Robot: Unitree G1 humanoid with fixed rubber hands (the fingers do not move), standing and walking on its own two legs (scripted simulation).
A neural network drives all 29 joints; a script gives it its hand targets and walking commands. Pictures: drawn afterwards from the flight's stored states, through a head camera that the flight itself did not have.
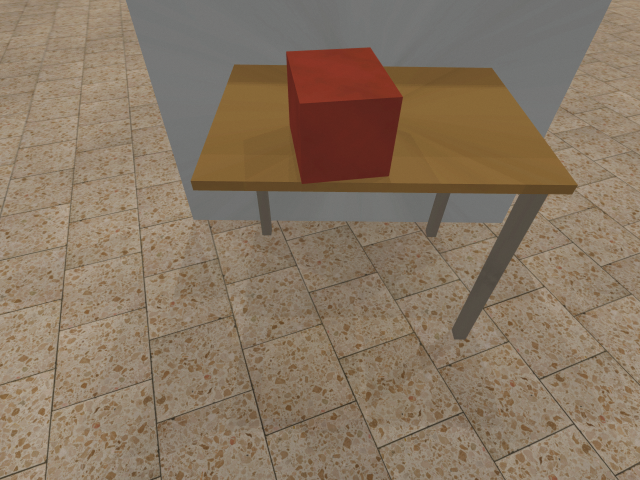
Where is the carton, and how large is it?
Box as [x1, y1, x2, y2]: [286, 47, 402, 183]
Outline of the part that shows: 369,47 286,51 289,120 302,183 388,175 402,96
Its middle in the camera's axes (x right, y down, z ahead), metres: +0.04 -0.29 +0.86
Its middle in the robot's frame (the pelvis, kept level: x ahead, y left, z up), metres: +0.85 -0.05 +0.05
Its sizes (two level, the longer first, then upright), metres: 0.246 0.194 0.182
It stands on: a table, 0.72 m high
